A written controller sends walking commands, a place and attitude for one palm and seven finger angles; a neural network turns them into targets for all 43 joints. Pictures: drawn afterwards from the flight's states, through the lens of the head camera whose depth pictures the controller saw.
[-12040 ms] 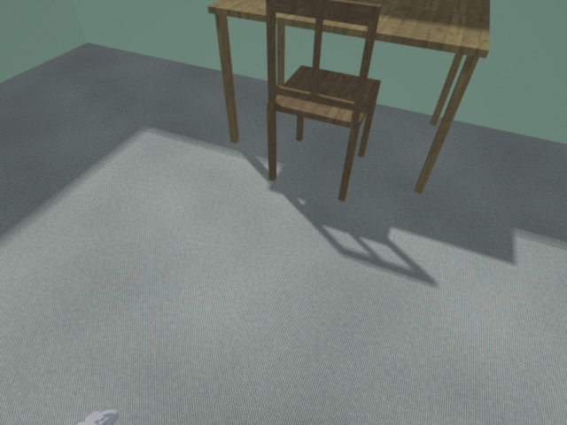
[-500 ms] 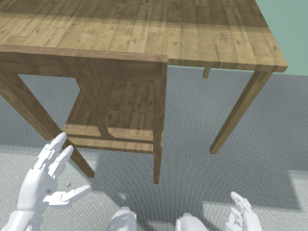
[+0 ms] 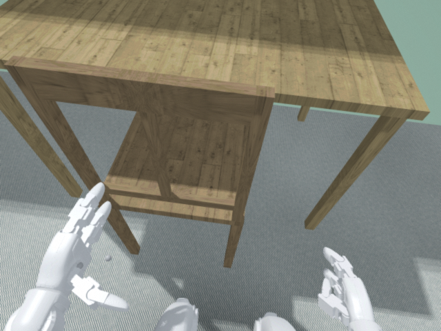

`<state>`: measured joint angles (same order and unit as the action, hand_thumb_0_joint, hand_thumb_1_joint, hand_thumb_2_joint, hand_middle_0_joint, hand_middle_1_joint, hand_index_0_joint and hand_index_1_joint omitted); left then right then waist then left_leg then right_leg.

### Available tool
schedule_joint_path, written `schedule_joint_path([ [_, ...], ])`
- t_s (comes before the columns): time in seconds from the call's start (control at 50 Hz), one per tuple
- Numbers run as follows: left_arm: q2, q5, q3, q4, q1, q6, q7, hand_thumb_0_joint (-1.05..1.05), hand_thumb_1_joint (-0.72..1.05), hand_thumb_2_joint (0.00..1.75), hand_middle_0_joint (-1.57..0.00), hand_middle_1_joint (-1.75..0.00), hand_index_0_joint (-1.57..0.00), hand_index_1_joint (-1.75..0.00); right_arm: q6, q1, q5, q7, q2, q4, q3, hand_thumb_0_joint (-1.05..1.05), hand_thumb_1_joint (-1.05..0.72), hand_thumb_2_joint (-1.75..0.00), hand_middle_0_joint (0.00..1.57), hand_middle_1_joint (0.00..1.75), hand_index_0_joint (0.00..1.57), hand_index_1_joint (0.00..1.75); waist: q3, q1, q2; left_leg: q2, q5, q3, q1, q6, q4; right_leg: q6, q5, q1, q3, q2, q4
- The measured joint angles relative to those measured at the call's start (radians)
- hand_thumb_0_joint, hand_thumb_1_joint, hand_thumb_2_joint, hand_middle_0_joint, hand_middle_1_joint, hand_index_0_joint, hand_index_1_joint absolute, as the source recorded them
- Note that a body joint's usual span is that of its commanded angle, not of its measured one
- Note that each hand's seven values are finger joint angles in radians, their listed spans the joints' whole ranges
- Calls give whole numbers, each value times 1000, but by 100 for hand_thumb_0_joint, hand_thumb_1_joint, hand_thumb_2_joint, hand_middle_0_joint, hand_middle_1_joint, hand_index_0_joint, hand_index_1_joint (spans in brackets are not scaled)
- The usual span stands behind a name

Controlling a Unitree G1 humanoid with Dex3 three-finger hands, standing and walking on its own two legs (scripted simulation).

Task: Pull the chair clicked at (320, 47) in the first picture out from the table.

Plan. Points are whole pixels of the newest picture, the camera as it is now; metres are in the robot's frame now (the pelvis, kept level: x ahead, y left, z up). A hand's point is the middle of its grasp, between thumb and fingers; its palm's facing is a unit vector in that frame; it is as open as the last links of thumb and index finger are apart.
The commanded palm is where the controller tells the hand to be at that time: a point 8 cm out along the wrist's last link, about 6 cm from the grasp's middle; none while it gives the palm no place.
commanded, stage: raise the hand toward the chair's back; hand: left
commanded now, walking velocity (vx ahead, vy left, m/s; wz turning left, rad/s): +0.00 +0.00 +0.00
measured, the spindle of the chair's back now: (158, 159) +0.45 +0.16 +0.00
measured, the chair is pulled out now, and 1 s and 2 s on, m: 0.00 0.00 0.00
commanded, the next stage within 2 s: aim the fingers beside a spindle in 0.74 s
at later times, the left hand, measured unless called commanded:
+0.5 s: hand (107, 237) +0.25 +0.20 +0.06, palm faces -0.05 -1.00 -0.05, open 16.9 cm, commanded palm +0.23 +0.25 +0.05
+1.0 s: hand (120, 240) +0.25 +0.18 +0.04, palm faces -0.08 -1.00 -0.04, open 16.9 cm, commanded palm +0.24 +0.24 +0.05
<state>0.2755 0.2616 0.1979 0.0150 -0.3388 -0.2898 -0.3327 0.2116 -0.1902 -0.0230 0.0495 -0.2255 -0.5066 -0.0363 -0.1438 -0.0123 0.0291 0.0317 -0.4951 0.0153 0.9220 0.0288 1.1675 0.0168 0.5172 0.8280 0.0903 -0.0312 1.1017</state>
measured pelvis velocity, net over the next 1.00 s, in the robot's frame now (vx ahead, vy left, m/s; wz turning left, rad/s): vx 0.01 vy -0.02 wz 0.00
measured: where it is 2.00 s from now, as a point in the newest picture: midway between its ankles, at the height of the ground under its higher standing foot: outside the picture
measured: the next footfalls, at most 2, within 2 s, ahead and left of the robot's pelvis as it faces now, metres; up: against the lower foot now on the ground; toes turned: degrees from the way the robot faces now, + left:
none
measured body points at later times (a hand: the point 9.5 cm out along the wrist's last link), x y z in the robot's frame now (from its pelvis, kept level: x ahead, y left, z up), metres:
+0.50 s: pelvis +0.01 +0.00 +0.01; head +0.07 +0.01 +0.45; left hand +0.25 +0.25 +0.06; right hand +0.17 -0.25 -0.06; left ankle +0.04 +0.10 -0.65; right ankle +0.01 -0.14 -0.65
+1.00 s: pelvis +0.01 -0.02 +0.00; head +0.08 -0.01 +0.45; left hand +0.25 +0.24 +0.05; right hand +0.19 -0.26 -0.07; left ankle +0.04 +0.10 -0.65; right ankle +0.01 -0.14 -0.65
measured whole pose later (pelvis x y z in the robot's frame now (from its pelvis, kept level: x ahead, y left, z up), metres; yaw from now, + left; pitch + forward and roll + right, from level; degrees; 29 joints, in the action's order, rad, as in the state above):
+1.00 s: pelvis +0.01 -0.02 +0.00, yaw +0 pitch +15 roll -3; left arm 0.28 0.29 0.24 0.11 -0.26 -0.32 -0.37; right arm 0.21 -0.22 -0.02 0.05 -0.26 -0.55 -0.03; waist -0.14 -0.03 0.04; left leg 0.04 -0.50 0.02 0.92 0.00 1.15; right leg -0.01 0.53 0.83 0.09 -0.02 1.10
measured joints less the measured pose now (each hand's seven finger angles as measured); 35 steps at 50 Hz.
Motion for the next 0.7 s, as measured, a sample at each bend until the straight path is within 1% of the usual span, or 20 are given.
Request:
schedule_joint_path([
  [0.06,5,9,0,-4,-2,2,-10,-1,-47,31,-6,-9,-6,-8,2,-11,3,1,1,-1,-6,1,-90,-90,21,30,21,30,5,-1,-3,2,0,-1,-4,0,-4,0,-3,-4,-1,2,-7],
  [0.16,11,22,29,-18,12,-37,2,-1,-49,30,-6,-8,-6,-8,3,-34,7,-2,-5,-24,-3,1,-90,-90,21,30,21,30,6,-2,-4,3,-3,3,-7,-1,-5,0,-1,-10,3,4,-12],
  [0.2,14,25,41,-4,30,-41,0,-1,-49,30,-6,-8,-6,-8,0,-38,6,-2,-11,-34,-2,1,-90,-90,21,30,21,30,5,-5,-2,3,-3,4,-6,-2,-4,0,0,-10,4,4,-12],
  [0.28,21,26,46,36,56,-9,-22,-1,-50,30,-6,-8,-6,-8,-6,-45,0,0,-22,-42,1,1,-90,-90,21,30,21,30,7,-15,4,4,-2,3,-6,-1,-9,0,-2,-9,2,5,-16],
  [0.34,24,27,40,40,49,15,-31,-1,-50,30,-6,-8,-6,-8,-4,-52,-1,0,-26,-40,7,1,-91,-90,21,30,21,30,8,-24,5,6,0,-3,-15,-2,-21,0,-6,-14,-3,8,-26],
  [0.4,20,32,37,21,29,8,-23,-1,-50,30,-6,-8,-6,-8,3,-59,1,-1,-27,-38,16,1,-91,-90,21,30,21,30,6,-28,4,9,1,-7,-27,-3,-33,-2,-8,-22,-8,10,-37],
  [0.48,12,38,48,17,26,-32,-3,-1,-50,30,-6,-8,-6,-8,6,-62,3,-5,-27,-43,23,1,-91,-90,21,30,21,30,-2,-26,0,9,0,-8,-30,-7,-37,-4,-4,-23,-9,10,-36],
  [0.52,10,35,53,30,37,-42,2,-1,-50,30,-6,-8,-6,-8,4,-57,3,-8,-29,-44,23,1,-91,-90,21,30,21,30,-2,-24,1,8,-2,-5,-26,-8,-33,-6,0,-19,-6,9,-30],
  [0.64,9,28,39,55,43,-21,-22,-1,-50,30,-6,-8,-6,-8,-1,-39,0,-8,-30,-38,20,1,-91,-90,21,30,21,30,1,-20,5,9,-4,-3,-20,-12,-28,-10,5,-12,-4,10,-19],
  [0.7,7,29,30,37,29,-22,-24,-1,-50,30,-6,-8,-6,-8,2,-36,1,-6,-25,-35,19,1,-91,-90,21,30,21,30,2,-18,6,10,-3,-2,-27,-15,-32,-13,5,-17,-4,12,-22],
])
